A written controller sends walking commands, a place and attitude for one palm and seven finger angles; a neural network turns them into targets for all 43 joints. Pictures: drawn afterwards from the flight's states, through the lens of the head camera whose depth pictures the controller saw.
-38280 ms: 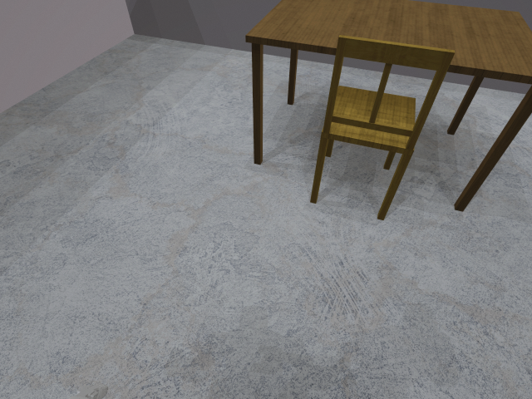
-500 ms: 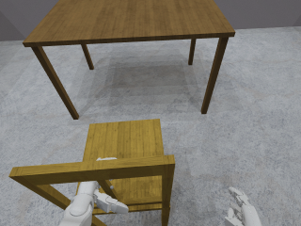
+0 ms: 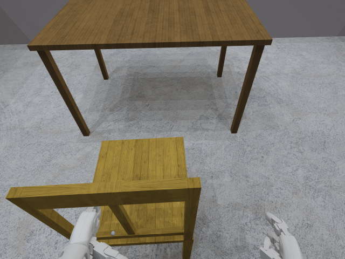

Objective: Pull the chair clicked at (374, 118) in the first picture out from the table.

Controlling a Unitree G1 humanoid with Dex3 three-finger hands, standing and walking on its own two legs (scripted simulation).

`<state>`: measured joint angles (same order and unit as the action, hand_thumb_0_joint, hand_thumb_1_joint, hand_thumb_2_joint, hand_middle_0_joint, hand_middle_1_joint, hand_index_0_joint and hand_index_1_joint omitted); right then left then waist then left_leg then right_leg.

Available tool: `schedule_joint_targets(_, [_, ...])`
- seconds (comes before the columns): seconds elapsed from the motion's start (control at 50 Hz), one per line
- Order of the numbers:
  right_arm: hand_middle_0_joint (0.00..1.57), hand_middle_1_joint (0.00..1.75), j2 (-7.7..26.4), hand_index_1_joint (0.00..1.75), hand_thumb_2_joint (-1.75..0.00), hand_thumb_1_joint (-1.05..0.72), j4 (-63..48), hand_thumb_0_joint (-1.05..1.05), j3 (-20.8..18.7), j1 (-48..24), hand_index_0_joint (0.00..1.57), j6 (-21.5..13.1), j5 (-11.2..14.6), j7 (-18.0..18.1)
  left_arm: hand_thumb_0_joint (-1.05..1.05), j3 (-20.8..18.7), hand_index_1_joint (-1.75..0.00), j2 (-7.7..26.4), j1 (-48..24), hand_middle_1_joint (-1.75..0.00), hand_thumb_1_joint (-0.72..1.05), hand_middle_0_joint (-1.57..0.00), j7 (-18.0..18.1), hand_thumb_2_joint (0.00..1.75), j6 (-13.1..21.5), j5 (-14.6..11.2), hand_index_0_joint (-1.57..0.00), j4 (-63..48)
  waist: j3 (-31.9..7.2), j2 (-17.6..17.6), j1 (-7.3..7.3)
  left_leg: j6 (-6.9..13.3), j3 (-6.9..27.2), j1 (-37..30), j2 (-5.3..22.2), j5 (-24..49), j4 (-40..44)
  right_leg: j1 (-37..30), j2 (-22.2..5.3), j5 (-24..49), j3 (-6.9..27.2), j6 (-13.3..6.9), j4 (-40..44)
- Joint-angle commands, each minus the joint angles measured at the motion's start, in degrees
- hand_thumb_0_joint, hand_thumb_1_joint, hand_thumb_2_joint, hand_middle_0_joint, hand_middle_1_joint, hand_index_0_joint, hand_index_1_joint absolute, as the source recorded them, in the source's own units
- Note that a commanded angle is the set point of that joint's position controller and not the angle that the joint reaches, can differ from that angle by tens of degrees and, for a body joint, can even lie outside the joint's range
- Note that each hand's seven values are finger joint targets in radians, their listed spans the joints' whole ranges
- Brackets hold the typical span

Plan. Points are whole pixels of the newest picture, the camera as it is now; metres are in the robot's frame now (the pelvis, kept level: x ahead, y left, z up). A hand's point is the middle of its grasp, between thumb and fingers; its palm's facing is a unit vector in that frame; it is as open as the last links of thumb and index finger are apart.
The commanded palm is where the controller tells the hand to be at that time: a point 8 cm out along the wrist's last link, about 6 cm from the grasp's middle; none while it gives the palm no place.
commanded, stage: draw the fingers out of the gap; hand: left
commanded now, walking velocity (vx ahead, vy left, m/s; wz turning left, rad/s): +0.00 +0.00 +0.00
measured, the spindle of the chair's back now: (124, 218) +0.25 +0.14 -0.08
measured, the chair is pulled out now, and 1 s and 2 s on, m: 0.63 0.63 0.63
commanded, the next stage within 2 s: draw the hand back to the body in 0.56 s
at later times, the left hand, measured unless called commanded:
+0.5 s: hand out of the picture +0.13 +0.15 -0.02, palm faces -0.01 -0.99 -0.16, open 17.5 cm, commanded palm +0.10 +0.20 +0.00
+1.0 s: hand out of the picture +0.12 +0.16 +0.02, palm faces +0.05 -1.00 -0.07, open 17.4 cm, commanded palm +0.08 +0.23 +0.06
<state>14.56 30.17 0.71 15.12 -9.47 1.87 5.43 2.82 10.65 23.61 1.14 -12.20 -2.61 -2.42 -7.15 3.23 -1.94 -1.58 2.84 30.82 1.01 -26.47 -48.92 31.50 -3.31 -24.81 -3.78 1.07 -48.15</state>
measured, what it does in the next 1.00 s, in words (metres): stands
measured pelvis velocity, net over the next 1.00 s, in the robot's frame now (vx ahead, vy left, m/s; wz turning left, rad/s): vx -0.02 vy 0.01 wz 0.00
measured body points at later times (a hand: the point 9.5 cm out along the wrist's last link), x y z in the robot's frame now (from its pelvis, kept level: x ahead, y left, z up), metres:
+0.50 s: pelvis -0.01 +0.01 -0.01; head +0.00 +0.00 +0.44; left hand +0.13 +0.20 -0.01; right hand +0.17 -0.22 -0.07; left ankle -0.02 +0.14 -0.70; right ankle -0.01 -0.13 -0.70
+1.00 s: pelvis -0.02 +0.01 -0.03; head +0.01 +0.01 +0.42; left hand +0.12 +0.22 +0.03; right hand +0.17 -0.21 -0.10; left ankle -0.02 +0.14 -0.70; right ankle -0.01 -0.13 -0.70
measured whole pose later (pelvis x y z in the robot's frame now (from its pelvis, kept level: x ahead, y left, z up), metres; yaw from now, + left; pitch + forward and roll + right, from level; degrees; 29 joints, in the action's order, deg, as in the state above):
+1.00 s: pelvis -0.02 +0.01 -0.03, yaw +0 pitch +10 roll -2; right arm 9.6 31.3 -0.9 12.7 -13.8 3.3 5.0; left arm -0.6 11.5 44.6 -5.5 11.4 -9.5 -19.6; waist -8.0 2.7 1.0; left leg -1.4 4.2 41.2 1.4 -31.1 -62.0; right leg 40.5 -2.9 -28.2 -4.5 1.2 -58.7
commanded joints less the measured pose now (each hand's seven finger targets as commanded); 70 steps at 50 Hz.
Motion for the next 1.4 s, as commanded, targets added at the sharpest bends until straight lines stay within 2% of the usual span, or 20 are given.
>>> schedule_joint_targets(0.0, [0.2,0.3,5.38,0.3,-0.9,-0.9,-9.6,0.0,-2.29,-5.38,0.2,-3.83,-0.31,0.93,0.0,-1.77,0.0,4.57,0.59,0.0,-0.55,0.0,0.24,0.2,3.48,-0.3,0.0,-14.16,-6.26,-3.82,-0.06,2.94,-1.3,-1.41,-0.75,17.92,5.59,-5.88,0.17,17.41,-1.26,-1.34,6.67])
schedule_joint_targets(0.18, [0.2,0.3,5.03,0.3,-0.9,-0.9,-10.26,0.0,-1.88,-5.44,0.2,-5.39,-0.35,1.72,0.0,0.52,0.0,3.88,4.23,0.0,-0.55,0.0,0.47,0.2,4.53,0.75,0.0,-18.88,-4.5,-3.04,-0.29,3.02,-0.37,-0.19,-1.08,11.37,5.09,-1.44,0.47,7.81,-1.5,-1.24,6.27])
schedule_joint_targets(0.2, [0.2,0.3,5.14,0.3,-0.9,-0.9,-10.03,0.0,-1.98,-5.52,0.2,-5.39,-0.33,1.9,0.0,-0.75,0.0,5.24,3.74,0.0,-0.55,0.0,0.67,0.2,4.41,0.69,0.0,-18.9,-4.8,-2.41,-0.24,3.03,-0.12,0.07,-1.09,11.25,5.02,-1.63,0.53,7.61,-1.46,-1.44,6.25])
schedule_joint_targets(0.4, [0.2,0.3,4.01,0.3,-0.9,-0.9,-11.35,0.0,-2.14,-7.14,0.2,-4.81,-0.14,1.97,0.0,-0.67,0.0,4.39,13.78,0.0,-0.55,0.0,0.01,0.2,2.39,0.69,0.0,-20.57,-3.98,-3.23,1.02,2.99,0.04,2.79,-1.15,10.35,4.65,-1.92,0.74,6.31,-1.31,-1.7,5.89])
schedule_joint_targets(0.48, [0.2,0.3,3.09,0.3,-0.9,-0.9,-12.15,0.0,-2.45,-7.08,0.2,-4.97,0.0,1.7,0.0,1.04,0.0,2.89,19.47,0.0,-0.55,0.0,-0.4,0.2,3.21,1.0,0.0,-24.47,-4.95,-2.05,1.33,2.98,-0.23,2.46,-1.21,12.03,3.82,-1.62,0.77,8.4,-1.63,-1.72,4.63])
schedule_joint_targets(0.6, [0.2,0.3,3.08,0.3,-0.9,-0.9,-12.2,0.0,-3.12,-6.6,0.2,-4.87,0.0,2.06,0.0,0.21,0.0,4.47,22.22,0.0,-0.55,0.0,-0.47,0.2,4.88,1.8,0.0,-27.16,-3.69,-2.92,0.9,3.2,-0.08,4.48,-1.29,11.13,2.32,0.16,1.21,7.2,-1.5,-1.99,3.82])
schedule_joint_targets(0.66, [0.2,0.3,2.7,0.3,-0.9,-0.9,-12.97,0.0,-3.12,-6.53,0.2,-5.3,0.07,1.95,0.0,3.07,0.0,2.2,25.17,0.0,-0.55,0.0,-0.93,0.2,5.75,2.08,0.0,-29.55,-4.4,-1.02,0.85,3.21,-0.08,3.87,-1.32,11.43,1.79,1.33,1.22,7.18,-1.89,-1.89,2.86])
schedule_joint_targets(0.68, [0.2,0.3,2.12,0.3,-0.9,-0.9,-12.24,0.0,-3.11,-5.51,0.2,-6.61,0.16,2.07,0.0,1.4,0.0,-1.76,21.13,0.0,-0.55,0.0,-1.16,0.2,12.37,-4.38,0.0,-35.34,-3.29,-4.12,0.82,2.82,-0.1,4.63,-1.71,12.64,-0.03,3.42,2.03,8.95,-3.21,-1.72,2.01])
schedule_joint_targets(0.72, [0.2,0.3,2.62,0.3,-0.9,-0.9,-10.37,0.0,-3.54,-5.04,0.2,-7.51,0.18,2.06,0.0,-2.09,0.0,2.62,23.32,0.0,-0.55,0.0,-1.17,0.2,16.63,-4.13,0.0,-33.38,-5.21,-3.9,1.62,2.68,-0.29,4.95,-1.62,12.91,-0.64,2.56,2.31,9.14,-2.57,-2.09,1.06])
schedule_joint_targets(0.76, [0.2,0.3,2.21,0.3,-0.9,-0.9,-10.04,0.0,-3.7,-4.57,0.2,-8.06,0.51,1.88,0.0,-3.34,0.0,2.91,23.2,0.0,-0.55,0.0,-1.57,0.2,19.87,-5.08,0.0,-35.63,-7.02,-0.48,2.01,2.38,-0.35,3.96,-1.67,14.06,-0.89,2.44,2.16,9.37,-2.55,-2.2,0.01])
schedule_joint_targets(0.82, [0.2,0.3,1.53,0.3,-0.9,-0.9,-8.74,0.0,-4.11,-5.12,0.2,-7.75,0.82,1.29,0.0,-5.43,0.0,3.36,24.13,0.0,-0.55,0.0,-2.58,0.2,24.59,-5.77,0.0,-34.09,-5.82,1.01,2.61,1.95,-0.42,5.29,-1.4,14.36,-1.68,3.43,2.18,9.51,-2.43,-2.48,-0.97])
schedule_joint_targets(0.88, [0.2,0.3,1.45,0.3,-0.9,-0.9,-8.21,0.0,-4.52,-6.47,0.2,-7.38,1.1,0.23,0.0,-5.61,0.0,2.85,23.22,0.0,-0.55,0.0,-5.7,0.2,30.03,-6.64,0.0,-31.21,-4.67,-2.34,2.41,1.93,-0.41,7.75,-1.05,12.98,-3.03,4.55,2.23,8.99,-2.0,-2.18,-1.7])
schedule_joint_targets(0.94, [0.2,0.3,1.51,0.3,-0.9,-0.9,-8.88,0.0,-4.32,-7.53,0.2,-8.05,1.41,-0.13,0.0,-8.26,0.0,6.7,21.78,0.0,-0.55,0.0,-7.8,0.2,33.55,-8.42,0.0,-37.24,-8.61,1.37,3.22,2.15,-0.64,6.11,-1.15,13.38,-2.58,1.51,1.76,9.0,-0.83,-2.47,-1.6])
schedule_joint_targets(1.0, [0.2,0.3,1.21,0.3,-0.9,-0.9,-7.87,0.0,-4.27,-7.77,0.2,-8.66,2.02,0.23,0.0,-12.06,0.0,9.57,20.65,0.0,-0.55,0.0,-7.91,0.2,34.57,-10.01,0.0,-40.08,-10.74,2.16,3.46,2.33,-0.16,3.78,-0.75,14.66,-1.73,-0.41,1.91,9.71,-0.78,-2.61,-0.58])
schedule_joint_targets(1.16, [0.2,0.3,0.96,0.3,-0.9,-0.9,-5.11,0.0,-2.69,-7.95,0.2,-11.83,2.95,1.78,0.0,-17.51,-0.04,13.12,15.78,-0.04,-0.37,-0.02,-4.95,0.29,32.3,-12.4,-0.02,-44.73,-8.86,5.47,3.46,2.05,0.74,-1.32,-0.32,15.02,2.94,-4.42,2.11,9.32,-1.87,-2.51,3.59])
schedule_joint_targets(1.18, [0.2,0.3,1.73,0.3,-0.9,-0.9,-5.12,0.0,-1.12,-9.42,0.2,-9.87,0.79,2.76,0.0,-21.12,-0.05,24.78,20.22,-0.05,-0.33,-0.03,2.62,0.31,23.0,-1.5,-0.03,-40.93,-11.83,8.29,7.94,1.89,1.27,-4.35,1.76,14.44,6.03,-10.51,-0.03,8.9,1.24,-4.01,6.06])
schedule_joint_targets(1.2, [0.2,0.3,0.72,0.3,-0.9,-0.9,-6.59,0.0,-0.36,-9.88,0.2,-9.27,0.98,3.2,0.0,-19.4,-0.05,20.77,18.69,-0.05,-0.3,-0.04,5.64,0.32,18.73,-1.15,-0.04,-45.93,-8.04,9.22,6.52,1.72,1.04,-3.99,1.06,13.91,7.54,-11.29,-0.34,8.91,0.41,-3.72,7.81])
schedule_joint_targets(1.24, [0.2,0.3,0.89,0.3,-0.9,-0.9,-6.06,0.0,0.13,-9.07,0.2,-9.16,0.47,3.93,0.0,-17.2,-0.07,18.42,15.97,-0.07,-0.22,-0.04,8.08,0.36,15.51,-0.18,-0.04,-47.68,-5.11,10.59,5.22,1.54,0.86,-5.53,1.42,15.09,8.65,-12.24,-0.63,10.32,-0.53,-3.71,8.65])
schedule_joint_targets(1.32, [0.2,0.3,1.3,0.3,-0.9,-0.9,-4.63,0.0,0.99,-9.87,0.2,-8.36,0.15,4.44,0.0,-19.42,-0.1,20.26,11.46,-0.1,-0.08,-0.07,10.05,0.43,12.33,-0.19,-0.07,-44.42,0.68,5.26,5.25,1.55,1.09,-8.07,1.92,14.35,11.83,-14.12,-0.06,10.03,-1.29,-3.5,13.28])
schedule_joint_targets(1.38, [0.2,0.3,1.86,0.3,-0.9,-0.9,-3.61,0.0,0.93,-10.02,0.2,-8.78,-0.07,4.39,0.0,-20.77,-0.12,20.82,8.83,-0.12,0.03,-0.08,10.49,0.48,12.35,0.04,-0.08,-43.02,1.33,3.27,5.22,1.84,0.4,-11.14,1.84,14.09,13.29,-15.37,-0.16,10.52,-0.85,-3.25,16.22])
